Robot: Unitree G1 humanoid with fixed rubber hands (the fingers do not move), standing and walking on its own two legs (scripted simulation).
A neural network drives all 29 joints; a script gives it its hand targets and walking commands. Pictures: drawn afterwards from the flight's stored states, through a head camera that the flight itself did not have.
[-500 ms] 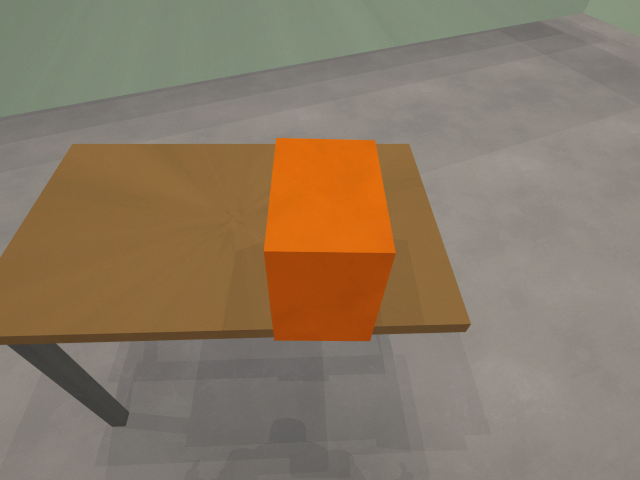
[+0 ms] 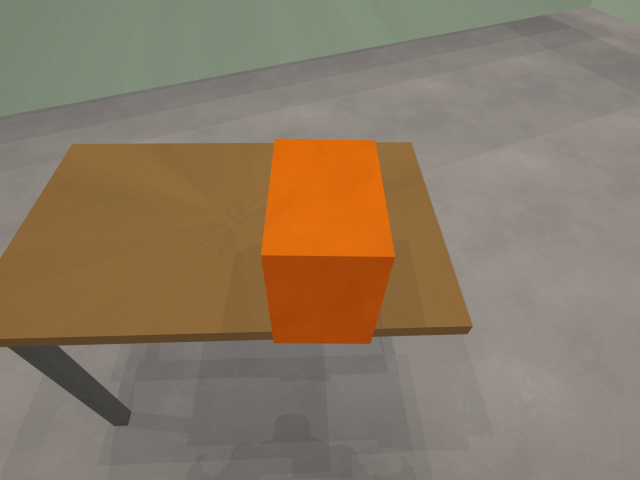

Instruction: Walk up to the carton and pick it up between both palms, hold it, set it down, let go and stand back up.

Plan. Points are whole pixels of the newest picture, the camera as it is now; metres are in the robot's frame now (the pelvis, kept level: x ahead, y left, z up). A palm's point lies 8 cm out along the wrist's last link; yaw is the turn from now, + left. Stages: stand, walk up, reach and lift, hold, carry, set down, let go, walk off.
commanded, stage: stand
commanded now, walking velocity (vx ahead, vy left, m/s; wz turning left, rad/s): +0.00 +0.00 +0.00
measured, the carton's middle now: (323, 243) +0.48 +0.00 -0.02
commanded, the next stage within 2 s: none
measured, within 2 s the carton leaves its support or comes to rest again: neither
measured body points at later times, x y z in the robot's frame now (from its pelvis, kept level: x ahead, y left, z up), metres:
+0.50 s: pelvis +0.00 +0.00 +0.00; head +0.02 +0.00 +0.45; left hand +0.06 +0.30 -0.13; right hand +0.06 -0.31 -0.13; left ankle +0.01 +0.15 -0.75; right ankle -0.01 -0.14 -0.75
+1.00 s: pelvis +0.00 +0.00 +0.00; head +0.01 +0.00 +0.45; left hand +0.08 +0.30 -0.13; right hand +0.06 -0.31 -0.13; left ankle +0.01 +0.15 -0.75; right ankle -0.01 -0.14 -0.75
